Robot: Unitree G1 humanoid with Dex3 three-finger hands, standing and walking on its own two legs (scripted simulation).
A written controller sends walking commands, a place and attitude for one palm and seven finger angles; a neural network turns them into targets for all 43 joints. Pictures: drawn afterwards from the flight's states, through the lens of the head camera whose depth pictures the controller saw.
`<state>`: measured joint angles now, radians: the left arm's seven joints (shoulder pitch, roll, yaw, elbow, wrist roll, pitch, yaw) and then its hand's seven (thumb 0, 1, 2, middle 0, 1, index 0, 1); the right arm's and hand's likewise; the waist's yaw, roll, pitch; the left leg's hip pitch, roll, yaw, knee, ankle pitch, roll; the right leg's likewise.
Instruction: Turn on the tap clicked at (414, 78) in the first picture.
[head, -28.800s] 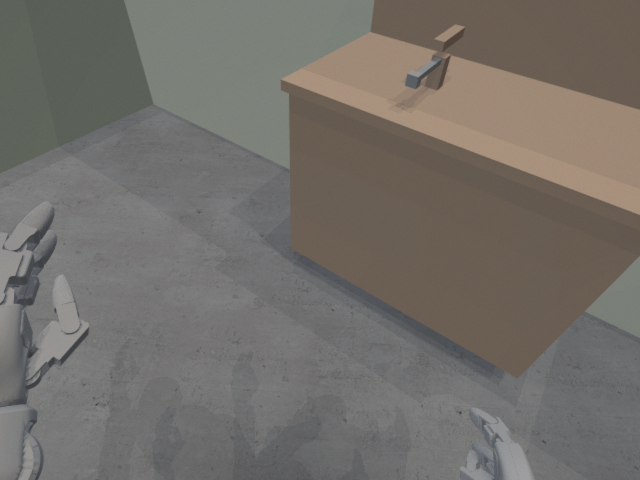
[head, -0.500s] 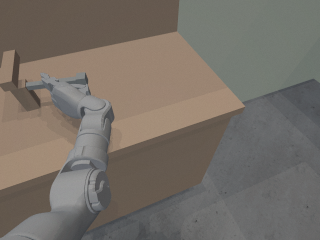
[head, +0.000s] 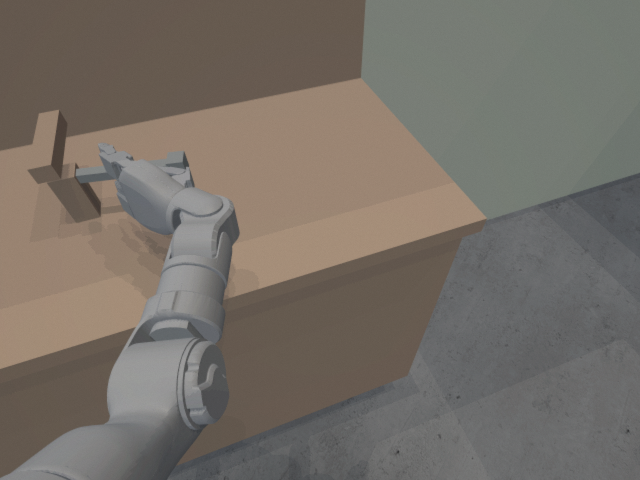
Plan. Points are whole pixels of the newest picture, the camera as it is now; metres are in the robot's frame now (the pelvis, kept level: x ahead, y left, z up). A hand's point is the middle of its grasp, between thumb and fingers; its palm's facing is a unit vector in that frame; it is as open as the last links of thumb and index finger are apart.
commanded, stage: lift the hand up off the lever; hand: left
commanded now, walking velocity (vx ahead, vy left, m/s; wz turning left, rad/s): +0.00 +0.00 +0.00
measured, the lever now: (177, 164) +0.54 +0.21 +0.11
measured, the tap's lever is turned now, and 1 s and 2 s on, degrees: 79 79 79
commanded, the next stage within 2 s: draw the hand back beside the body in 1.24 s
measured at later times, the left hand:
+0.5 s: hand (180, 164) +0.48 +0.18 +0.16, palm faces +0.81 -0.57 -0.13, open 7.8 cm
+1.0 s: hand (174, 156) +0.46 +0.17 +0.19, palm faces +0.79 -0.61 -0.10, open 7.8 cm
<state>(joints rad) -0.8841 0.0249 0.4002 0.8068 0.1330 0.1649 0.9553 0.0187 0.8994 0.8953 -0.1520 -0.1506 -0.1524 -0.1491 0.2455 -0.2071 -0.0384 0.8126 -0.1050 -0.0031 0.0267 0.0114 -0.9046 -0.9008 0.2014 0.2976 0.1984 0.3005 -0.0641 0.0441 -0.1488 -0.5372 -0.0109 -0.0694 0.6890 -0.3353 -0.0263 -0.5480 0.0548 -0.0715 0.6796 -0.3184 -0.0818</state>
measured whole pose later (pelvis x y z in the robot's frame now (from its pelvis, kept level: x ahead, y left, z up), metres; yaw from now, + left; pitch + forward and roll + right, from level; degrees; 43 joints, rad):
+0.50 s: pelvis +0.00 +0.00 +0.00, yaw +0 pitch +11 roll +0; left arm -0.94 0.08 0.44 0.85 0.12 0.17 0.94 0.02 0.90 0.90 -0.15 -0.15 -0.15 -0.15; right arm 0.27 -0.22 -0.04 0.83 -0.10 -0.01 0.01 0.01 -0.90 -0.90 0.20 0.30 0.20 0.30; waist -0.08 0.04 -0.13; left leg -0.52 -0.01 -0.06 0.65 -0.31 -0.03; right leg -0.54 0.06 -0.06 0.64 -0.30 -0.08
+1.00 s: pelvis +0.01 +0.01 +0.01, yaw +0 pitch +7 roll +0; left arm -0.85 -0.02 0.33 0.65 0.09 0.30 0.93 0.02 0.90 0.90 -0.15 -0.15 -0.15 -0.15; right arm 0.18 -0.20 -0.03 0.82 -0.08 -0.01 0.01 0.01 -0.90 -0.90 0.20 0.30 0.20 0.30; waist -0.01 0.05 -0.13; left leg -0.41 -0.02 -0.06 0.60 -0.31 -0.02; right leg -0.42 0.05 -0.06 0.60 -0.30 -0.07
